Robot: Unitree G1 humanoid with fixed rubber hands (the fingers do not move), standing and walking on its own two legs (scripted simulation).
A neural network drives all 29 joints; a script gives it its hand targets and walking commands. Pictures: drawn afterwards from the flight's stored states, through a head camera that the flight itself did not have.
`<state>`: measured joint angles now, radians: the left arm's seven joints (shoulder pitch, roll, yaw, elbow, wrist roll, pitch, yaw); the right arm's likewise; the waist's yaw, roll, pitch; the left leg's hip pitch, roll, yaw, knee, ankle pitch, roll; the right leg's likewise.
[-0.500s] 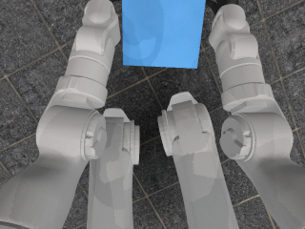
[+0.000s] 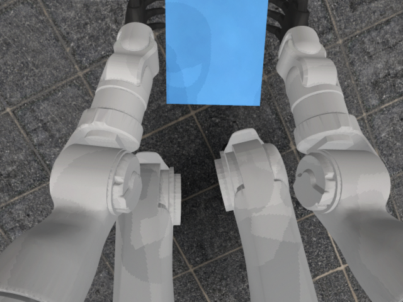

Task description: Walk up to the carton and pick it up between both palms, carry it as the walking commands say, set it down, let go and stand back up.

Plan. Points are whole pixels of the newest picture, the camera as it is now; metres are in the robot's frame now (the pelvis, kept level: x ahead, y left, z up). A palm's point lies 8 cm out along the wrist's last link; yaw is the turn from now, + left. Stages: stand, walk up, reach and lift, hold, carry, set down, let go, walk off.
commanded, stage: set down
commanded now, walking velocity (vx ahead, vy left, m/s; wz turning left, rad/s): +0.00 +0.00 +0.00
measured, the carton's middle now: (213, 24) +0.53 -0.10 -0.25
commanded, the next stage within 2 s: none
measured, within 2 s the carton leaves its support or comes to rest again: rests again in 0.14 s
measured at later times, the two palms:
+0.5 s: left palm (140, 24) +0.53 +0.02 -0.18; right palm (291, 27) +0.48 -0.22 -0.18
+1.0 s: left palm (141, 21) +0.53 +0.02 -0.18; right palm (293, 27) +0.48 -0.22 -0.18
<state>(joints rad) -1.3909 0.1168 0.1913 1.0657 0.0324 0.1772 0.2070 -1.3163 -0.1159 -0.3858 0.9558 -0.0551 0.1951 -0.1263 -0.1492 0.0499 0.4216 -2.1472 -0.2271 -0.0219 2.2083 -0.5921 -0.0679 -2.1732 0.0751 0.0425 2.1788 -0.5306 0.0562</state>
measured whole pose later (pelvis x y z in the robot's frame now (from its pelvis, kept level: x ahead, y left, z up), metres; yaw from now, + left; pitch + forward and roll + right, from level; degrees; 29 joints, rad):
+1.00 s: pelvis +0.01 +0.00 -0.01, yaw +0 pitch +32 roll +0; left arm -1.40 0.12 0.17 1.14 0.06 0.11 0.14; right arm -1.31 -0.17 -0.37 1.07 -0.02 0.09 -0.09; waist -0.13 0.05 0.37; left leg -2.19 -0.19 -0.01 2.25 -0.63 -0.04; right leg -2.22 0.05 0.03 2.22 -0.56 0.04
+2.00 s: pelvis -0.01 -0.01 +0.07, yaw -3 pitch +28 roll +2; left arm -1.32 0.27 0.13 0.78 -0.10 0.22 0.17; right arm -1.24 -0.25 -0.20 0.72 0.15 0.20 -0.16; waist -0.13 0.02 0.52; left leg -1.90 -0.09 -0.01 1.98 -0.57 -0.03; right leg -1.96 0.06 0.02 1.94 -0.47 0.00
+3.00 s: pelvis +0.03 -0.01 +0.29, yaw -3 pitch +28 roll +1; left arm -1.07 0.18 0.19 0.77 0.03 0.23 0.11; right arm -1.00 -0.15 -0.30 0.69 0.01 0.22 -0.10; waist -0.09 0.03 0.30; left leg -1.25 -0.08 -0.07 1.13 -0.36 -0.03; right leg -1.30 0.06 0.04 1.11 -0.28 -0.01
